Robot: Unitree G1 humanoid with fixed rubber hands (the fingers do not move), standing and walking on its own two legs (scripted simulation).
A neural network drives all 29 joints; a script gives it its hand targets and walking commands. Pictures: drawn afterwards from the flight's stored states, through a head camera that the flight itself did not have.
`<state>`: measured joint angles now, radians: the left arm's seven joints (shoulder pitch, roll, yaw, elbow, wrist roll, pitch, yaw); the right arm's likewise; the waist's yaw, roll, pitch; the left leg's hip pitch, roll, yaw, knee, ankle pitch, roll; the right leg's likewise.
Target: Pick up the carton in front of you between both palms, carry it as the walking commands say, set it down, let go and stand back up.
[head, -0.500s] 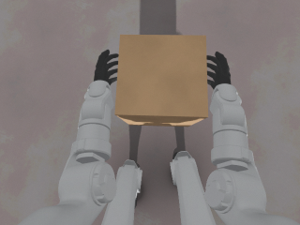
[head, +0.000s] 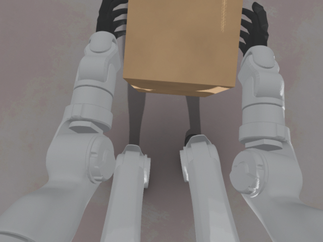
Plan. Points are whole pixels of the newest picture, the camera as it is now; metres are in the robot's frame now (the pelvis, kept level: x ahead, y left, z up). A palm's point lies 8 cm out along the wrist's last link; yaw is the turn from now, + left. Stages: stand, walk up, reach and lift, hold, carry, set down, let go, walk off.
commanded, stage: set down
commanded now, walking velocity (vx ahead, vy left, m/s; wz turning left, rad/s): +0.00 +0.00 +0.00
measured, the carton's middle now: (177, 49) +0.52 -0.08 -0.21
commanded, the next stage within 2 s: none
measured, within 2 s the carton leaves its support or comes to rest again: rests again in 0.84 s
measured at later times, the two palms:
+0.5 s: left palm (123, 39) +0.58 +0.05 -0.26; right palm (235, 52) +0.51 -0.24 -0.25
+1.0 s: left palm (123, 40) +0.58 +0.05 -0.26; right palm (234, 56) +0.50 -0.24 -0.26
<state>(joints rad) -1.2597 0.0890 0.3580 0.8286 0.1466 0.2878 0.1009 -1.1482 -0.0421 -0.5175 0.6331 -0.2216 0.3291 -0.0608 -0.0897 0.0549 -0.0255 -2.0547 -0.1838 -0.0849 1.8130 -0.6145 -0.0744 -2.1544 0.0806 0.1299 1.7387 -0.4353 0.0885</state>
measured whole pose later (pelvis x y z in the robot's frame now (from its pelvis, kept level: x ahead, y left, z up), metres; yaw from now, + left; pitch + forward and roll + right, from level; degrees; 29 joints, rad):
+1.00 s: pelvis -0.01 +0.01 -0.09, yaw +1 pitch +40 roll -2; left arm -1.63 0.26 0.17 1.12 0.06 0.22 0.10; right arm -1.40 -0.20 -0.54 0.86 -0.13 0.25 0.03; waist -0.15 0.05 0.37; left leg -2.19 -0.19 -0.06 2.18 -0.68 -0.05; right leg -2.25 0.01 0.06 2.08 -0.52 0.09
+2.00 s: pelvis -0.02 -0.01 -0.10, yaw -1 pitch +35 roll -1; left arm -1.66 0.48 -0.07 1.07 -0.20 0.20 0.09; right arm -1.50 -0.34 -0.28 0.99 0.20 0.13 -0.12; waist -0.15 0.02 0.45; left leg -2.15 -0.07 -0.05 2.22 -0.68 -0.03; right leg -2.23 -0.02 0.00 2.12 -0.50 0.02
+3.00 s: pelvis +0.02 -0.01 +0.15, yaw +0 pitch +47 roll +1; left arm -1.35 0.33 0.25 0.97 0.09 0.26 0.00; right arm -1.14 -0.21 -0.44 0.76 -0.04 0.23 -0.01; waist -0.14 0.04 -0.02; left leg -1.61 -0.06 -0.06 1.20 -0.40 -0.03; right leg -1.67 0.00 0.03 1.13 -0.27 0.02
